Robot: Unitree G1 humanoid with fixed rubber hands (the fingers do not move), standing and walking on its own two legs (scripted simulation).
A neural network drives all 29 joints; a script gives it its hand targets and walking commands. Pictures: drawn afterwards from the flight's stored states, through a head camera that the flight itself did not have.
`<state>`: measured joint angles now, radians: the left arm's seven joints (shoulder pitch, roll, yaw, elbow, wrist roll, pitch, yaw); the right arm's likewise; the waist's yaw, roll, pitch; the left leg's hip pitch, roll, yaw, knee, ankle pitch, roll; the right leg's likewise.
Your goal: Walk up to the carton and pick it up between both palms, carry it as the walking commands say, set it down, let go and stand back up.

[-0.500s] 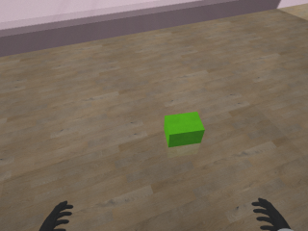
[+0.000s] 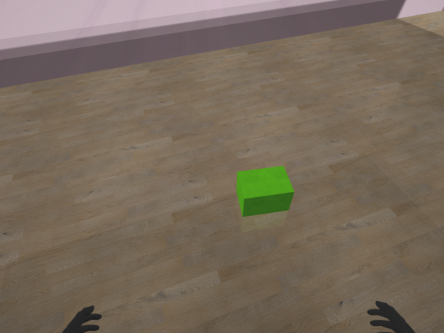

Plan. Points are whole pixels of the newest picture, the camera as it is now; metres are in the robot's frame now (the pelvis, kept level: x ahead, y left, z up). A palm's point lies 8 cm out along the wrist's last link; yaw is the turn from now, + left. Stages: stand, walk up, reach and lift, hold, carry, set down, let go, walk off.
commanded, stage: stand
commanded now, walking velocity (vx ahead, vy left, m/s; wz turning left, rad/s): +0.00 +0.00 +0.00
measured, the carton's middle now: (263, 191) +0.91 -0.19 -0.69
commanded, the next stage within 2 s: walk up in 0.88 s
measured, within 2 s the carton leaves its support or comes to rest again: neither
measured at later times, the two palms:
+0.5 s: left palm out of the picture +0.10 +0.31 -0.10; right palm out of the picture +0.10 -0.31 -0.10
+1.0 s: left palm out of the picture +0.11 +0.31 -0.09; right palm out of the picture +0.10 -0.31 -0.10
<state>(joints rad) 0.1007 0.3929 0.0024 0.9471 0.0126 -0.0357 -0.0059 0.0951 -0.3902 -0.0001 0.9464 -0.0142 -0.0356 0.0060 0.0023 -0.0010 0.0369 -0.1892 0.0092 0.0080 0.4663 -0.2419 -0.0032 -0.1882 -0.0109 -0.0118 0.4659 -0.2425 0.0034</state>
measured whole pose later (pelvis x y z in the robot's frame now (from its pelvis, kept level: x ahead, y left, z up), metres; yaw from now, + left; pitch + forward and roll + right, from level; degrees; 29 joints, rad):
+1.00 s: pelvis +0.00 +0.00 +0.01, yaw +0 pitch -2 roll +0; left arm 0.08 0.40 0.00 1.06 0.01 -0.02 0.00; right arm 0.08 -0.40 -0.01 1.06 -0.01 -0.02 0.00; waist 0.00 0.00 0.04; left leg -0.12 0.01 0.01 0.34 -0.18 -0.01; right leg -0.12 -0.01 -0.01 0.34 -0.18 0.01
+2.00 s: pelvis +0.34 -0.06 +0.00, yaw -12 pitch +0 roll -2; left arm 0.23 0.27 0.07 0.97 0.03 -0.01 0.00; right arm 0.22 -0.23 -0.04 0.95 -0.01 -0.06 0.00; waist 0.00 -0.04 0.09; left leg -0.30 0.04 0.13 0.45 -0.15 0.05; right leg -0.42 -0.05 -0.03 1.14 -0.39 0.01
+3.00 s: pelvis +0.42 -0.14 +0.01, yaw -12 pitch -2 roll +0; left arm 0.29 0.15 0.02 1.16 0.01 0.00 0.03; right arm 0.28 -0.14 -0.01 1.13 -0.01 0.00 -0.04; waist 0.02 -0.01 0.04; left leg -0.11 0.01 0.04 0.37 -0.24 0.01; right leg -0.18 -0.04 -0.07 0.35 -0.14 0.01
